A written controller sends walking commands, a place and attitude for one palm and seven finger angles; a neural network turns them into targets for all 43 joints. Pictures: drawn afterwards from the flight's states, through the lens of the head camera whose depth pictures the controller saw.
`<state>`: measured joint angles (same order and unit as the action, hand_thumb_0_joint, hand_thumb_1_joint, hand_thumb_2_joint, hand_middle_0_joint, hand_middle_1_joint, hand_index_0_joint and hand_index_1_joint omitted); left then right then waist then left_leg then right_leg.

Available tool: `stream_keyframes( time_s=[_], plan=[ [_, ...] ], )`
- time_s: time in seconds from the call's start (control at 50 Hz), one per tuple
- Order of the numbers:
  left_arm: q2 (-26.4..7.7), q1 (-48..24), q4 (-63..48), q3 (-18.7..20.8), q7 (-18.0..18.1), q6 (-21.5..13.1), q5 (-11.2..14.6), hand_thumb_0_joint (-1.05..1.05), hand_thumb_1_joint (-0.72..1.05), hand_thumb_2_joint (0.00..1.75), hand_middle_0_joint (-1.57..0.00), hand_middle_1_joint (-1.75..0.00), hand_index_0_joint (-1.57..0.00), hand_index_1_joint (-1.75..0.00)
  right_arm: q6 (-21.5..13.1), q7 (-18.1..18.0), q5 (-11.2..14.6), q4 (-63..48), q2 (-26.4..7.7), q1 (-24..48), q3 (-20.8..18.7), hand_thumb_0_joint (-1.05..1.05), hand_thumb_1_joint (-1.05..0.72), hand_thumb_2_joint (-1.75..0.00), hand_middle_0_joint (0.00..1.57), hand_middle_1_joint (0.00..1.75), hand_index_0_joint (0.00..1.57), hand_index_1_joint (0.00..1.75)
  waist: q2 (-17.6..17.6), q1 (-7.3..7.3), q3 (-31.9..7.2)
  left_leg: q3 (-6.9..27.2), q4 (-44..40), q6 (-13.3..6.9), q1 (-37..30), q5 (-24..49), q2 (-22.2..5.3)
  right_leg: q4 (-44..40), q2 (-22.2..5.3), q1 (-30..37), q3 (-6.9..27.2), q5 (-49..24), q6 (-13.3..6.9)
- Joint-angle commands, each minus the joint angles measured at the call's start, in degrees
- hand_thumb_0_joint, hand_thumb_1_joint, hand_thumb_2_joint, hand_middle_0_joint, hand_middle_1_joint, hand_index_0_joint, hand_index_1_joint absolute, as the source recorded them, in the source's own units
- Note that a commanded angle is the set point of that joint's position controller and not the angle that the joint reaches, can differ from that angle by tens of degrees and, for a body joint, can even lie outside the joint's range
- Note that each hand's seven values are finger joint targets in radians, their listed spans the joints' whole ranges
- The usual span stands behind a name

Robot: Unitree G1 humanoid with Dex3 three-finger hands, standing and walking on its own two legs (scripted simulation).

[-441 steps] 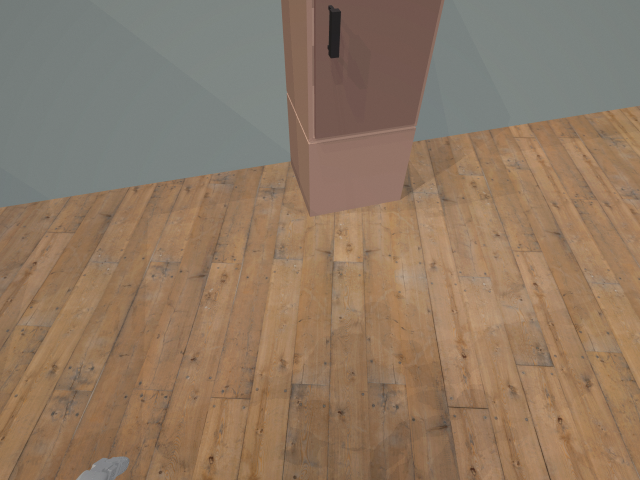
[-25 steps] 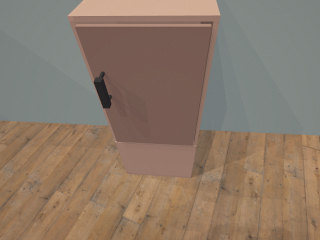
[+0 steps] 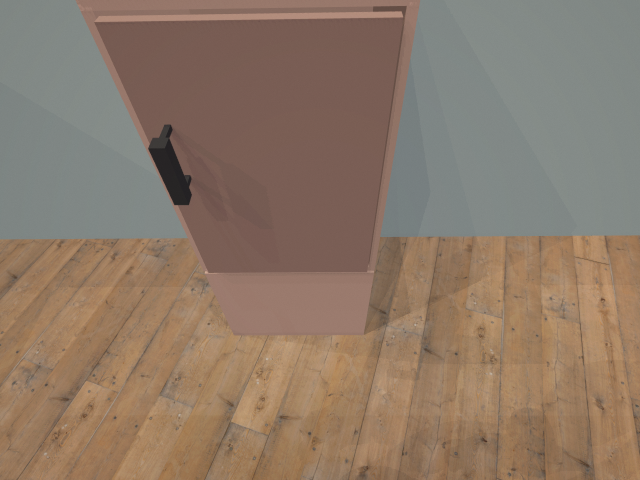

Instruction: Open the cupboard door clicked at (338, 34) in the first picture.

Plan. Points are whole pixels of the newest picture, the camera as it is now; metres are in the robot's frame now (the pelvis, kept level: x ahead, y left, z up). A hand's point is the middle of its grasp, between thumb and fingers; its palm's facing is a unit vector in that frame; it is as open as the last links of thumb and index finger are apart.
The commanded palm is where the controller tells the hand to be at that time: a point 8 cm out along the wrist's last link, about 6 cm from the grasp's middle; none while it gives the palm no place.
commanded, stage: look again from close up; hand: left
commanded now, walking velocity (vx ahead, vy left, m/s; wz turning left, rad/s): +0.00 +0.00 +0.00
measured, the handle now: (174, 165) +0.58 +0.27 +0.04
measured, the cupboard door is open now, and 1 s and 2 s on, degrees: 0 0 0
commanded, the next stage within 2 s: shuffle to correct the standing spot in 0.42 s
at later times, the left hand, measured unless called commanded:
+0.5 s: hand out of the picture +0.04 +0.17 -0.16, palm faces +0.06 -0.97 -0.25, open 7.3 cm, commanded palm none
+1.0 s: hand out of the picture +0.02 +0.21 -0.17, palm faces +0.07 -0.97 -0.24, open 7.4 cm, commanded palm none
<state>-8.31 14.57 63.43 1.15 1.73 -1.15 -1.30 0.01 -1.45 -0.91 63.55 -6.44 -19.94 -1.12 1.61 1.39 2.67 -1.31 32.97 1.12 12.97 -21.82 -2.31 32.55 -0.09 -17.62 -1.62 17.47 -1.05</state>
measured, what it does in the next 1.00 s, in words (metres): stands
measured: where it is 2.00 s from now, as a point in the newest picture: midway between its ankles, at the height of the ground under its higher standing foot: outside the picture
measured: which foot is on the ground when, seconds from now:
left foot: down 0.00-1.00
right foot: down 0.00-1.00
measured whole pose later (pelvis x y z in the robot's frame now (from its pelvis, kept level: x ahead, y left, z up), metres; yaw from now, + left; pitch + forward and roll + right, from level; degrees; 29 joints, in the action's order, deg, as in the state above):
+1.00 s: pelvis +0.01 +0.02 +0.00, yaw +2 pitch -1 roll +1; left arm -9.4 15.6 61.1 2.4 1.3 -0.3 -1.1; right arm -1.0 -2.1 -1.0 62.5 -7.7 -21.3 0.0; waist 0.9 0.2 2.5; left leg -2.6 30.8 -0.8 7.9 -22.1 1.2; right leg 35.9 -2.2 -14.8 -2.5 19.3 -1.2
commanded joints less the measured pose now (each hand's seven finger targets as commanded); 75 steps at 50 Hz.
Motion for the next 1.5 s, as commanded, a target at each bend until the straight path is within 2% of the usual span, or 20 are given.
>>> stream_keyframes(
  time_s=[0.0,0.06,0.08,0.18,0.28,0.5,0.68,0.74,0.76,0.8,0.84,0.92,0.98,1.04,1.1,1.34,1.36,1.4,1.44,1.48],
  plan=[
    [-6.2,4.9,-0.7,0.9,1.1,-2.2,0.4,0.00,0.90,0.90,-0.20,-0.30,-0.20,-0.30,-1.7,0.2,-0.1,-3.5,-3.4,-4.9,0.1,0.00,-0.90,-0.90,0.20,0.30,0.20,0.30,-17.1,0.64,-9.4,-0.3,1.3,-2.0,3.1,1.1,-0.2,-6.6,-9.8,12.4,8.2,-27.5,-5.8],
    [-5.3,4.0,-0.9,0.6,1.1,-1.6,0.8,0.00,0.90,0.90,-0.20,-0.30,-0.20,-0.30,-2.4,-0.4,-0.2,-1.6,-4.2,-4.7,0.2,0.00,-0.90,-0.90,0.20,0.30,0.20,0.30,8.0,-0.23,-5.0,2.3,-4.8,-2.0,-2.8,26.4,-3.6,0.6,-5.6,8.6,3.8,-26.8,-2.9],
    [-5.8,3.7,-0.9,0.8,1.0,-1.5,0.8,0.00,0.90,0.90,-0.20,-0.30,-0.20,-0.30,-2.2,-0.7,-0.3,-1.7,-4.9,-4.1,0.2,0.00,-0.90,-0.90,0.20,0.30,0.20,0.30,8.6,-0.55,-3.2,2.0,-3.3,-2.0,-2.2,32.6,-4.3,0.9,-5.0,8.0,3.1,-26.0,-2.4],
    [-6.3,4.3,-0.6,0.7,0.8,-1.3,0.7,0.00,0.90,0.90,-0.20,-0.30,-0.20,-0.30,-1.3,-1.0,0.0,-2.8,-5.3,-2.7,0.2,0.00,-0.90,-0.90,0.20,0.30,0.20,0.30,-6.0,-0.25,-1.1,1.1,-4.2,-1.4,-1.1,17.5,-2.4,-3.0,-6.6,8.4,4.7,-32.3,-2.4],
    [-6.9,3.2,-2.0,1.1,0.8,-1.0,0.7,0.00,0.90,0.90,-0.20,-0.30,-0.20,-0.30,-1.3,-1.0,-0.1,-2.0,-5.8,-1.9,0.1,0.00,-0.90,-0.90,0.20,0.30,0.20,0.30,-1.3,-0.36,-1.1,1.4,-6.7,-1.3,-3.3,20.1,-2.6,-3.2,-6.1,8.6,4.4,-29.4,-2.3],
    [-7.9,3.0,-2.7,1.2,0.4,-0.7,0.6,0.00,0.90,0.90,-0.20,-0.30,-0.20,-0.30,-1.1,-0.9,-0.1,-1.6,-6.6,-0.6,0.5,0.00,-0.90,-0.90,0.20,0.30,0.20,0.30,-2.4,-0.87,1.2,1.4,-8.6,-1.4,-2.3,13.5,-2.2,-7.4,-6.5,7.3,5.6,-19.0,-2.5],
    [-10.9,4.1,-4.5,3.0,0.8,0.0,0.2,0.00,0.90,0.90,-0.20,-0.30,-0.20,-0.30,-0.1,-0.3,-0.1,-2.8,-5.8,-1.7,0.1,0.00,-0.90,-0.90,0.20,0.30,0.20,0.30,-8.1,-1.99,2.0,-1.6,-3.3,-0.7,2.2,1.5,0.3,-12.7,-15.2,6.1,13.7,-9.7,-6.8],
    [-10.5,2.1,-5.7,3.5,0.6,0.7,0.2,0.00,0.90,0.90,-0.20,-0.30,-0.20,-0.30,-0.4,0.1,-0.3,-2.4,-6.0,-4.5,-0.1,0.00,-0.90,-0.90,0.20,0.30,0.20,0.30,-4.5,-1.13,2.0,-1.0,-8.1,-1.3,-0.7,5.4,0.0,-7.8,-11.7,2.6,9.1,-3.4,-4.9],
    [-9.4,1.6,-6.3,3.5,0.5,1.1,0.1,0.00,0.90,0.90,-0.20,-0.30,-0.20,-0.30,-0.5,0.1,-0.5,-2.4,-6.7,-5.2,-0.2,0.00,-0.90,-0.90,0.20,0.30,0.20,0.30,0.5,-1.06,2.8,1.2,-10.1,-2.2,-1.0,7.9,-1.5,-4.6,-8.9,1.2,6.2,0.0,-3.9],
    [-6.3,0.5,-7.5,2.9,0.1,1.6,-0.2,0.00,0.90,0.90,-0.20,-0.30,-0.20,-0.30,-0.6,0.0,-0.8,-3.2,-9.9,-5.9,-0.7,0.00,-0.90,-0.90,0.20,0.30,0.20,0.30,9.0,-0.90,3.0,9.3,-14.9,-6.8,-0.3,9.0,-7.8,5.1,-2.5,-1.9,-2.6,6.6,-1.2],
    [-3.8,-0.3,-7.9,1.8,-0.1,1.2,-0.3,0.00,0.90,0.90,-0.20,-0.30,-0.20,-0.30,-1.0,-0.5,-0.8,-3.9,-9.5,-5.5,-0.4,0.00,-0.90,-0.90,0.20,0.30,0.20,0.30,7.9,-1.01,4.1,13.4,-16.1,-10.2,-1.6,16.2,-10.3,9.6,-1.0,-5.3,-3.1,10.4,-0.9],
    [-3.3,4.6,-4.6,1.3,-0.4,-0.1,0.3,0.00,0.90,0.90,-0.20,-0.30,-0.20,-0.30,-2.2,-1.2,-0.4,-3.4,-7.9,-3.3,0.2,0.00,-0.90,-0.90,0.20,0.30,0.20,0.30,2.2,-2.80,0.0,7.3,-9.0,-7.5,-1.1,28.1,-6.8,-1.1,-3.0,5.5,0.5,-4.1,-1.6],
    [-5.2,6.3,-2.7,1.1,0.0,-0.4,0.6,0.00,0.90,0.90,-0.20,-0.30,-0.20,-0.30,-2.0,-1.3,-0.1,-2.5,-5.9,-3.2,0.5,0.00,-0.90,-0.90,0.20,0.30,0.20,0.30,-5.2,-2.17,1.7,2.9,-7.1,-3.6,1.6,17.1,-2.7,-2.4,-7.2,8.2,5.0,-18.8,-3.3],
    [-5.3,4.8,-2.7,0.8,0.5,-0.3,0.8,0.00,0.90,0.90,-0.20,-0.30,-0.20,-0.30,-2.0,-1.4,0.0,-0.8,-5.4,-4.3,0.6,0.00,-0.90,-0.90,0.20,0.30,0.20,0.30,-4.0,-1.17,0.1,2.6,-8.9,-2.8,-2.2,23.7,-3.2,-1.8,-7.0,8.1,3.7,-26.9,-2.6],
    [-5.3,4.3,-2.6,1.0,0.7,-0.2,0.8,0.00,0.90,0.90,-0.20,-0.30,-0.20,-0.30,-2.2,-1.7,0.0,0.3,-5.5,-4.1,0.4,0.00,-0.90,-0.90,0.20,0.30,0.20,0.30,-0.1,-1.43,-0.6,2.7,-9.5,-3.1,-4.3,29.1,-3.9,-1.7,-6.0,8.4,2.8,-23.4,-2.0],
    [-6.5,3.4,-2.2,0.9,0.5,-0.3,0.5,0.00,0.90,0.90,-0.20,-0.30,-0.20,-0.30,-1.8,-1.3,-0.1,1.0,-5.6,-1.9,0.4,0.00,-0.90,-0.90,0.20,0.30,0.20,0.30,-2.6,-1.33,0.5,2.4,-10.7,-2.7,-3.4,17.7,-3.2,-5.8,-6.9,8.1,4.4,-20.2,-2.8],
    [-14.4,3.2,-6.5,-0.2,0.9,-0.6,0.2,0.00,0.90,0.90,-0.20,-0.30,-0.20,-0.30,-0.8,-0.6,-0.3,-6.1,-12.6,4.3,-0.6,0.00,-0.90,-0.90,0.20,0.30,0.20,0.30,-9.3,-1.07,6.5,3.9,-9.7,-2.8,1.8,17.6,-1.7,-6.6,-3.8,5.4,3.6,-18.9,-1.2],
    [-12.5,5.8,-6.9,1.3,1.3,-1.8,0.6,0.00,0.90,0.90,-0.20,-0.30,-0.20,-0.30,-2.7,-1.1,0.0,-7.0,-11.4,2.3,-2.0,0.00,-0.90,-0.90,0.20,0.30,0.20,0.30,-5.6,-1.50,-10.3,2.6,-1.8,-3.0,-0.1,19.3,-1.3,-3.3,-9.5,14.7,8.4,-37.1,-3.2],
    [-13.9,5.8,-8.0,2.2,1.4,-2.0,0.4,0.00,0.90,0.90,-0.20,-0.30,-0.20,-0.30,-2.3,-1.3,0.4,-8.2,-11.3,3.4,-2.6,0.00,-0.90,-0.90,0.20,0.30,0.20,0.30,-7.5,-1.66,-11.1,1.9,1.0,-2.5,4.1,7.7,0.5,-4.0,-12.6,18.3,11.1,-44.1,-5.6],
    [-14.0,4.7,-8.9,2.4,1.5,-1.8,0.1,0.00,0.90,0.90,-0.20,-0.30,-0.20,-0.30,-1.5,-1.0,0.4,-9.5,-11.1,5.4,-2.7,0.00,-0.90,-0.90,0.20,0.30,0.20,0.30,-7.2,-1.53,-6.9,1.9,2.1,-2.9,5.6,3.2,0.2,-6.2,-13.7,15.2,11.6,-38.8,-6.7]
  ],
)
